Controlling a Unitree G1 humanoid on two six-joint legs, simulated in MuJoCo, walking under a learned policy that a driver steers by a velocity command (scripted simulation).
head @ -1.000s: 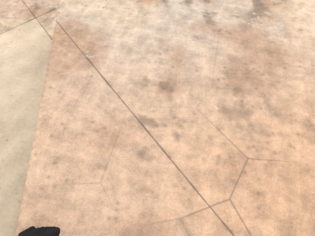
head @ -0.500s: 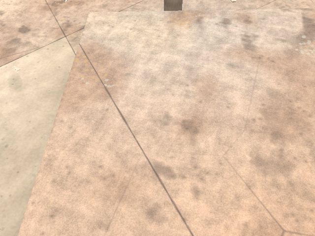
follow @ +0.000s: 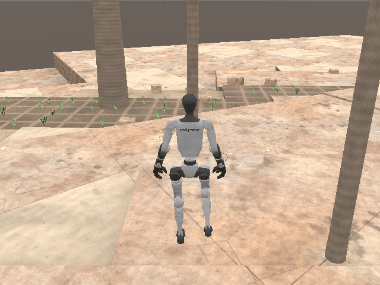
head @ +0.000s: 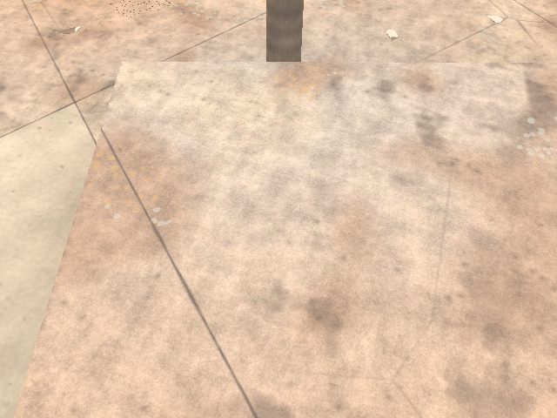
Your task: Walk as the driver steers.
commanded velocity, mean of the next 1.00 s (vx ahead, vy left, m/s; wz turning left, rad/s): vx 0.50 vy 0.00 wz -0.04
